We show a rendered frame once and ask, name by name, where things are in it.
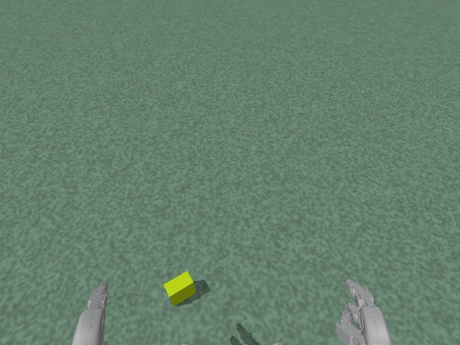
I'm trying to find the right robot hand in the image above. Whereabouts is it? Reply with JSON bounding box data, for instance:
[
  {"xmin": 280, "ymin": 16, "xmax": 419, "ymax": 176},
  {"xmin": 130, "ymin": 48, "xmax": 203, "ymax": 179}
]
[{"xmin": 336, "ymin": 279, "xmax": 392, "ymax": 345}]

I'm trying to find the left robot hand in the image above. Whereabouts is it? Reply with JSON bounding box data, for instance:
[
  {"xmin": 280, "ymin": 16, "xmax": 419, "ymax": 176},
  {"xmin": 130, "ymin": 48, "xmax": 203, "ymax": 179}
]
[{"xmin": 72, "ymin": 281, "xmax": 108, "ymax": 345}]

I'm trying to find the carton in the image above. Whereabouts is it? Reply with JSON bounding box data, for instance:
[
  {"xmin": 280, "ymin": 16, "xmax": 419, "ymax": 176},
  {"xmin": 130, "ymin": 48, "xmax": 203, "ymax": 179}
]
[{"xmin": 164, "ymin": 271, "xmax": 196, "ymax": 306}]

